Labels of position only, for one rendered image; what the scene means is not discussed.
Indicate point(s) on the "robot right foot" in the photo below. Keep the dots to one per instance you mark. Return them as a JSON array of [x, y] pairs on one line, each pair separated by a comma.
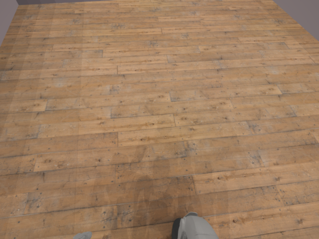
[[175, 228]]

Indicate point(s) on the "right robot thigh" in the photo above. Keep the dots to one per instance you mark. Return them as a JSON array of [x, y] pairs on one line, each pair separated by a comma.
[[194, 227]]

